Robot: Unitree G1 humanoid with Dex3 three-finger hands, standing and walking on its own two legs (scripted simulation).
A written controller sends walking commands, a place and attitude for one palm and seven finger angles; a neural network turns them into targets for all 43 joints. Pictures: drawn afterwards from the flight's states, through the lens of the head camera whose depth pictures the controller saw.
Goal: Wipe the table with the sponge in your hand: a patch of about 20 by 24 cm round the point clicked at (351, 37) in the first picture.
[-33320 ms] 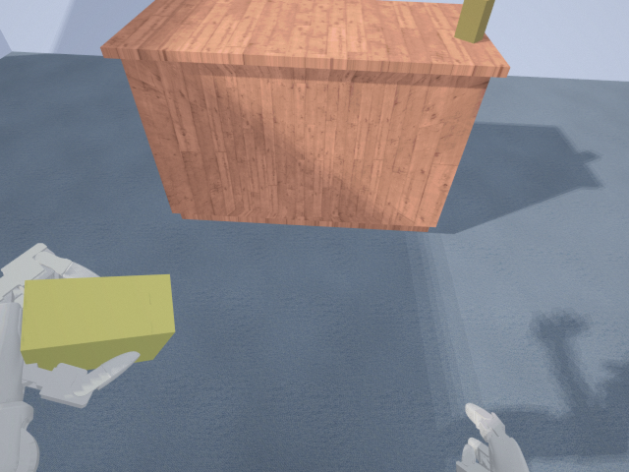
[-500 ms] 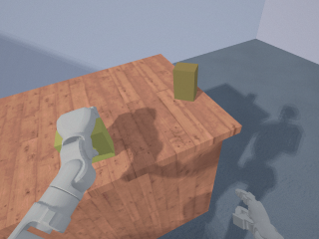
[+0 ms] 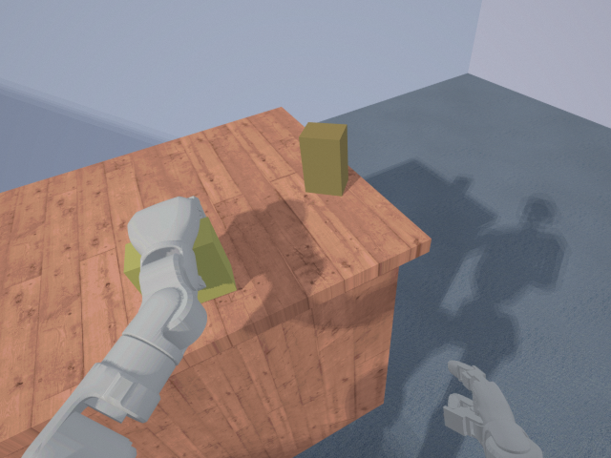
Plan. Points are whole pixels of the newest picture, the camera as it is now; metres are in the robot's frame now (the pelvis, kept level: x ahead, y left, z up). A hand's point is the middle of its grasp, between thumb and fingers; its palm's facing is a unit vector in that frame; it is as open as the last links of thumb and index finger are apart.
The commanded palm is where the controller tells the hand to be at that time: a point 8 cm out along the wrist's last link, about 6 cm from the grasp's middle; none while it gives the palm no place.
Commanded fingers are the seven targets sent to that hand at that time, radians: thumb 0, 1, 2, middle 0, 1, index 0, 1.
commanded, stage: wipe forward along the third lane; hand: left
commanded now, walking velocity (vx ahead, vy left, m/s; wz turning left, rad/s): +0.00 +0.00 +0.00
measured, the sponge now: (188, 275) +0.34 +0.22 +0.08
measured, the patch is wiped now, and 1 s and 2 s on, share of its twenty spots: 0.75 0.80 0.90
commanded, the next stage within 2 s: wipe back along the third lane in 1.56 s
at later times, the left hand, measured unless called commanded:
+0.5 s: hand (175, 236) +0.38 +0.24 +0.12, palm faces -0.05 -0.05 -1.00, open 9.8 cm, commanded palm +0.37 +0.24 +0.16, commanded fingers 0.00 0.10 1.30 -1.20 -1.60 -1.20 -1.60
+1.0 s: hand (170, 214) +0.43 +0.27 +0.12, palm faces -0.10 -0.05 -0.99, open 9.8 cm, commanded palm +0.42 +0.28 +0.16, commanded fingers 0.00 0.10 1.30 -1.20 -1.60 -1.20 -1.60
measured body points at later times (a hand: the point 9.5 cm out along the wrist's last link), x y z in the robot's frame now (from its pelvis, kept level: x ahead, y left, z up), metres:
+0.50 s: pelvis +0.00 -0.02 +0.00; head +0.00 -0.08 +0.45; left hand +0.38 +0.24 +0.17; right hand +0.19 -0.27 -0.12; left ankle +0.03 +0.13 -0.73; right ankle -0.05 -0.04 -0.73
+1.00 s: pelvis +0.02 -0.02 +0.00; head +0.03 -0.06 +0.45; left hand +0.43 +0.27 +0.17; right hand +0.13 -0.29 -0.14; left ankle +0.03 +0.13 -0.73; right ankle -0.05 -0.04 -0.73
